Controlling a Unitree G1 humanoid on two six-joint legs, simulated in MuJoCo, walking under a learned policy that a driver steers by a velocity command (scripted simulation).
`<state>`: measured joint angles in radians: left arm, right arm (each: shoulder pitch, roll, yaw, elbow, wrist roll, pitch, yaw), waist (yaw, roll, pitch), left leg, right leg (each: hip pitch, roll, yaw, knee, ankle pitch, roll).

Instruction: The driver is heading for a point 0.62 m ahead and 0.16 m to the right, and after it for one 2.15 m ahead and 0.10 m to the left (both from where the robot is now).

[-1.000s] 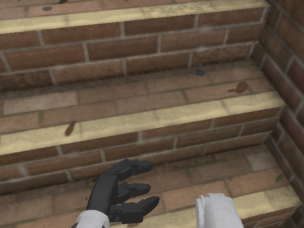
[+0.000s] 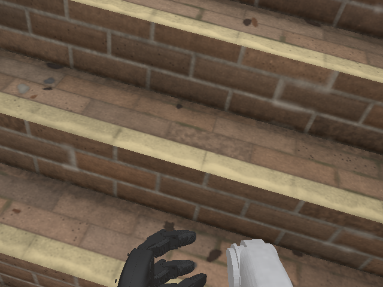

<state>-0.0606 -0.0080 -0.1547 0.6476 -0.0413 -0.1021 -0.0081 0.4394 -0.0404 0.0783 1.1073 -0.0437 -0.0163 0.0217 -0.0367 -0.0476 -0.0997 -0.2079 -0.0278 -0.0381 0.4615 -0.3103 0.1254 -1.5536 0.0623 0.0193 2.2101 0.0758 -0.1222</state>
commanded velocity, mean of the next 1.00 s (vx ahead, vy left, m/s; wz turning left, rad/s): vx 0.49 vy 0.00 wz -0.44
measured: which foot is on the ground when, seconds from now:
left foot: down 0.00-0.18, up 0.20-0.50, down 0.52-1.00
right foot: up 0.00-0.14, down 0.16-0.54, up 0.56-1.00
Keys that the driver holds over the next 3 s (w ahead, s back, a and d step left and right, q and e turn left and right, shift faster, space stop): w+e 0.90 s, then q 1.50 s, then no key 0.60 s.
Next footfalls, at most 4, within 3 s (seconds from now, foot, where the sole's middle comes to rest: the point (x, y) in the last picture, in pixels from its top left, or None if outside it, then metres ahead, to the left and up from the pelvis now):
0.16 right None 0.17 -0.06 -0.58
0.52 left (125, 248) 0.49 0.13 -0.37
1.08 right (298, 167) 0.62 -0.28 -0.17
1.76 left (191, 128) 0.73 -0.01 -0.17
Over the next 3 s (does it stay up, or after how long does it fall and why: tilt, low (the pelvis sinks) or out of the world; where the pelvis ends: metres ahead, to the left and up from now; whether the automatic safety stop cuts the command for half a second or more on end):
stays up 0.61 -0.28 0.60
